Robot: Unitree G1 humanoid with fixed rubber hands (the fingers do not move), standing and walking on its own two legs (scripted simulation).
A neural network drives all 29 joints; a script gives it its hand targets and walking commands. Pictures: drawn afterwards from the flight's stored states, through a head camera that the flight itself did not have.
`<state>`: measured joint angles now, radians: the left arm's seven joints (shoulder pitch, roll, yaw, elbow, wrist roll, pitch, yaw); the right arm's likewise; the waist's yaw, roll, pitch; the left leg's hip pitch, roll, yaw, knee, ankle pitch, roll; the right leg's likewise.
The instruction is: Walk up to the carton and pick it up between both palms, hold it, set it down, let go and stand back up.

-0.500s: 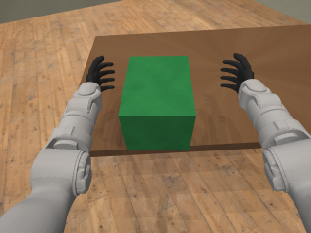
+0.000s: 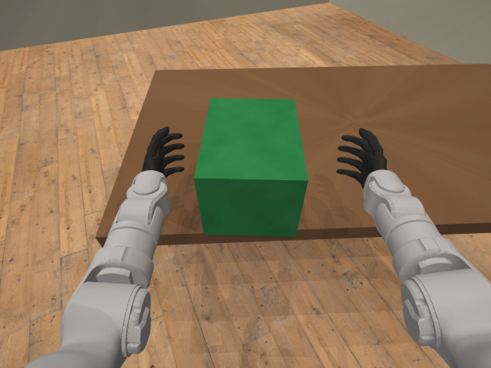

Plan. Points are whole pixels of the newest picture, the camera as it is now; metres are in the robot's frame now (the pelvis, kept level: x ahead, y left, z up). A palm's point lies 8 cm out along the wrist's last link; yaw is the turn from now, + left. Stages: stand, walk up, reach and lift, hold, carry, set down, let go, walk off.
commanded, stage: set down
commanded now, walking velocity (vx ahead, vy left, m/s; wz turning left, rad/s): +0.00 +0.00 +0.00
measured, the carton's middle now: (251, 164) +0.55 +0.04 +0.02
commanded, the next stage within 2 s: let go in 1.40 s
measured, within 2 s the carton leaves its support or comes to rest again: neither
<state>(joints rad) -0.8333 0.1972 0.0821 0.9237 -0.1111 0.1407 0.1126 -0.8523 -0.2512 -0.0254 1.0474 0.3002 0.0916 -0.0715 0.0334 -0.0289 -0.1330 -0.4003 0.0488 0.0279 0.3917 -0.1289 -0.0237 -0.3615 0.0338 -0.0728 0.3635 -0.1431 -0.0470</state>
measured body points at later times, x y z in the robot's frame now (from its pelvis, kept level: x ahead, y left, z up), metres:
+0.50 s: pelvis +0.02 +0.00 +0.00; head +0.03 +0.01 +0.45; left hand +0.35 +0.21 +0.06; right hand +0.37 -0.18 +0.07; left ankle +0.03 +0.13 -0.74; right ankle +0.02 -0.09 -0.74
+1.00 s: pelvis +0.03 +0.01 +0.01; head +0.02 +0.01 +0.46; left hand +0.30 +0.22 +0.02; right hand +0.30 -0.19 +0.02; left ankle +0.03 +0.13 -0.74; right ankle +0.02 -0.09 -0.74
